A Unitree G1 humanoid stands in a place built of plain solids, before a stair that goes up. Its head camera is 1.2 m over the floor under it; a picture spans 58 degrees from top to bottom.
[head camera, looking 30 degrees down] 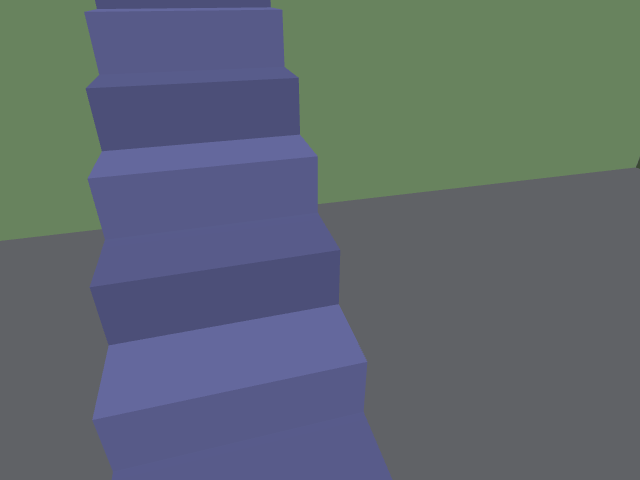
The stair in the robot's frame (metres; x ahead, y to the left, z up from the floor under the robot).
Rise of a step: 0.19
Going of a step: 0.24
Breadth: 0.65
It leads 15 degrees to the left of straight ahead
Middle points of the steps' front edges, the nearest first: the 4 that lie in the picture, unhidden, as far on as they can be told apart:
0.72 0.19 0.37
0.95 0.26 0.57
1.19 0.32 0.76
1.43 0.38 0.95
